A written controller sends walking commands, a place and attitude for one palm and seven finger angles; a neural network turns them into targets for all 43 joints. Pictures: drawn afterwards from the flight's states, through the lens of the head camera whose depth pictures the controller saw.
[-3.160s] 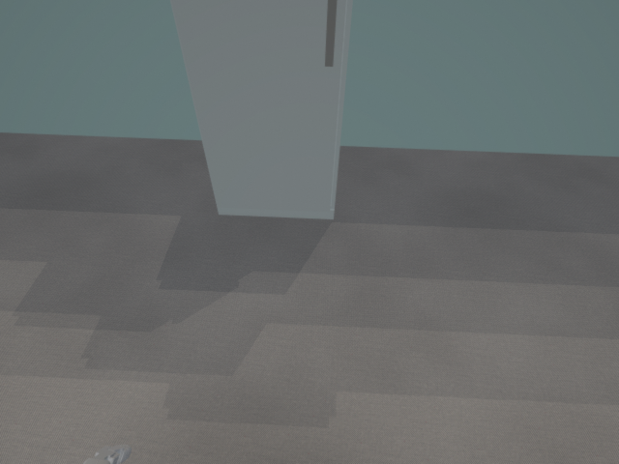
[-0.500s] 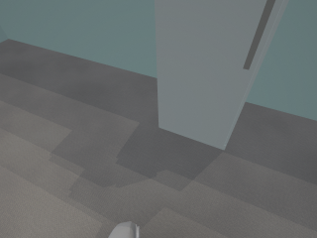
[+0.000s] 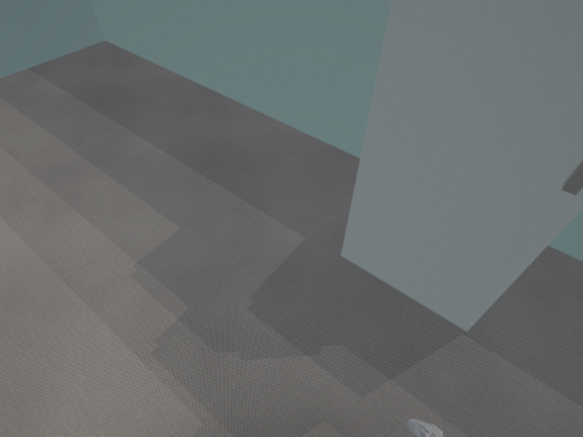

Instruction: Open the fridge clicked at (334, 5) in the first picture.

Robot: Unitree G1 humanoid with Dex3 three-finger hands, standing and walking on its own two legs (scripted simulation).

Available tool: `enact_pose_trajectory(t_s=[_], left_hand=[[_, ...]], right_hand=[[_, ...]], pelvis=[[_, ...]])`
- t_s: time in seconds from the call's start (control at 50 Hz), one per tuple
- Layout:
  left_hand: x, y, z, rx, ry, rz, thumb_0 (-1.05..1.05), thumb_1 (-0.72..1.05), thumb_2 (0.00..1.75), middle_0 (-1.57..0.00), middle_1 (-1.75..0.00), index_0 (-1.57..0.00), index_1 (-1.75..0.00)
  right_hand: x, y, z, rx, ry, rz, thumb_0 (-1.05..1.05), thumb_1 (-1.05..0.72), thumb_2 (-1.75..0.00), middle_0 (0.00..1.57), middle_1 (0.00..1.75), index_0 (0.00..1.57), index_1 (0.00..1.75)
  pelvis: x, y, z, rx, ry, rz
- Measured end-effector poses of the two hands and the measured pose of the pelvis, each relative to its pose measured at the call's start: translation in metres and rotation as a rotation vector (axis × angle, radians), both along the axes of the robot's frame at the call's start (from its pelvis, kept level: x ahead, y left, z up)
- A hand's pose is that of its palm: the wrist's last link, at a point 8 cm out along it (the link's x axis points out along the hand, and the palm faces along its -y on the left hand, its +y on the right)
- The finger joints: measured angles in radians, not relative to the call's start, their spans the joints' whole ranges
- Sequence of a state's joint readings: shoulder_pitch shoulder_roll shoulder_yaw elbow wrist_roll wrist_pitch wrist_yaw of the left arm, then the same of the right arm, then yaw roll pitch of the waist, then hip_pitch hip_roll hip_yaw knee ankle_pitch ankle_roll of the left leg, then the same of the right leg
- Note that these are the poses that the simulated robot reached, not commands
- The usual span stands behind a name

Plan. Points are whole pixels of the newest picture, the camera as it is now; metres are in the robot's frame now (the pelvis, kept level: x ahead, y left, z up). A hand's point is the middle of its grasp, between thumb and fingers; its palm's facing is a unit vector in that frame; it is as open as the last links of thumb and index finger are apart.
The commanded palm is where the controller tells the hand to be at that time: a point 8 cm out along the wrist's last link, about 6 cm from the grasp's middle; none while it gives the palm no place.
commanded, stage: turn to face it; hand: right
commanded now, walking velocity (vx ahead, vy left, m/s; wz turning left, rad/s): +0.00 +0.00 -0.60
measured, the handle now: out of the picture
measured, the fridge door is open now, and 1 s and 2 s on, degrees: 0 0 0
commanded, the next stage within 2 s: take the last steps up to it in 0.74 s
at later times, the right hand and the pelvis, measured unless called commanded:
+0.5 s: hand out of the picture +0.04 -0.25 -0.15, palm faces +0.29 +0.92 -0.27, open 7.4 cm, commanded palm none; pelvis +0.01 -0.02 +0.01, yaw -15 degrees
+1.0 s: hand out of the picture -0.11 -0.15 -0.17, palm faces +0.52 +0.83 -0.19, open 7.4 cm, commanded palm none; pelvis -0.03 +0.01 +0.01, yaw -28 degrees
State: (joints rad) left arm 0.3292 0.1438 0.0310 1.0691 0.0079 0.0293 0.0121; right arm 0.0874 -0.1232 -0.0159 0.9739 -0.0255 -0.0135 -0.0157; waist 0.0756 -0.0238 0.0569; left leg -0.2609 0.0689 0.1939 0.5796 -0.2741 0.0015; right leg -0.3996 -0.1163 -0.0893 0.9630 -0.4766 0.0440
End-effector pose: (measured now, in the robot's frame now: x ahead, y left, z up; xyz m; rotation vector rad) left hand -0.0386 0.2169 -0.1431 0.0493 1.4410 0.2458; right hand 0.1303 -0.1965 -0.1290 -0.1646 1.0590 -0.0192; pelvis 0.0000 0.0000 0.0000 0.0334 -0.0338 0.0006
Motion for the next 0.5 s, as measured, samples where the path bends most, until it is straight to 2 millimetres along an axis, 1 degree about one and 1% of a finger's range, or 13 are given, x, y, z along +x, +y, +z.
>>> enact_pose_trajectory(t_s=[0.06, 0.12, 0.16, 0.24, 0.3, 0.36, 0.4, 0.44, 0.5], left_hand=[[0.035, -0.007, 0.004, 0.014, -0.057, -0.062, 0.01, 0.91, 0.90, -0.20, -0.30, -0.20, -0.30], [0.064, -0.012, 0.004, 0.049, -0.099, -0.131, 0.01, 0.92, 0.89, -0.20, -0.30, -0.20, -0.30], [0.079, -0.014, 0.009, 0.069, -0.123, -0.161, 0.01, 0.92, 0.89, -0.20, -0.30, -0.20, -0.30], [0.100, -0.014, 0.025, 0.094, -0.142, -0.218, 0.01, 0.92, 0.89, -0.20, -0.30, -0.20, -0.30], [0.115, -0.012, 0.033, 0.102, -0.150, -0.263, 0.01, 0.92, 0.89, -0.20, -0.30, -0.20, -0.30], [0.130, -0.009, 0.038, 0.104, -0.161, -0.306, 0.01, 0.91, 0.89, -0.20, -0.30, -0.20, -0.30], [0.140, -0.006, 0.038, 0.102, -0.170, -0.332, 0.01, 0.91, 0.89, -0.20, -0.30, -0.20, -0.30], [0.150, -0.002, 0.037, 0.098, -0.181, -0.356, 0.01, 0.91, 0.89, -0.20, -0.30, -0.20, -0.30], [0.163, 0.005, 0.034, 0.086, -0.199, -0.390, 0.01, 0.91, 0.89, -0.20, -0.30, -0.20, -0.30]], right_hand=[[-0.010, -0.013, -0.009, 0.028, 0.013, -0.076, -0.01, -0.91, -0.89, 0.21, 0.30, 0.20, 0.30], [-0.023, -0.037, -0.025, 0.041, 0.035, -0.149, -0.01, -0.92, -0.89, 0.21, 0.30, 0.21, 0.30], [-0.036, -0.054, -0.028, 0.025, 0.077, -0.183, -0.01, -0.92, -0.89, 0.21, 0.30, 0.20, 0.30], [-0.064, -0.082, -0.018, -0.019, 0.140, -0.245, 0.00, -0.92, -0.89, 0.20, 0.30, 0.20, 0.30], [-0.082, -0.097, -0.007, -0.049, 0.162, -0.294, 0.00, -0.91, -0.90, 0.20, 0.30, 0.20, 0.30], [-0.097, -0.105, 0.001, -0.075, 0.173, -0.337, 0.00, -0.91, -0.90, 0.20, 0.30, 0.20, 0.30], [-0.104, -0.107, 0.005, -0.088, 0.173, -0.360, 0.00, -0.91, -0.90, 0.20, 0.30, 0.20, 0.30], [-0.110, -0.106, 0.008, -0.098, 0.169, -0.379, 0.00, -0.91, -0.90, 0.20, 0.30, 0.20, 0.30], [-0.115, -0.097, 0.012, -0.108, 0.155, -0.402, 0.01, -0.91, -0.90, 0.20, 0.30, 0.20, 0.30]], pelvis=[[0.005, -0.009, -0.002, 0.010, -0.002, -0.041], [0.009, -0.022, -0.012, 0.019, 0.004, -0.079], [0.010, -0.027, -0.011, 0.015, 0.015, -0.092], [0.011, -0.032, 0.002, 0.014, 0.035, -0.129], [0.012, -0.034, 0.010, 0.013, 0.042, -0.158], [0.012, -0.032, 0.014, 0.015, 0.042, -0.191], [0.011, -0.029, 0.015, 0.013, 0.041, -0.213], [0.010, -0.025, 0.015, 0.009, 0.039, -0.235], [0.008, -0.016, 0.014, 0.004, 0.036, -0.268]])
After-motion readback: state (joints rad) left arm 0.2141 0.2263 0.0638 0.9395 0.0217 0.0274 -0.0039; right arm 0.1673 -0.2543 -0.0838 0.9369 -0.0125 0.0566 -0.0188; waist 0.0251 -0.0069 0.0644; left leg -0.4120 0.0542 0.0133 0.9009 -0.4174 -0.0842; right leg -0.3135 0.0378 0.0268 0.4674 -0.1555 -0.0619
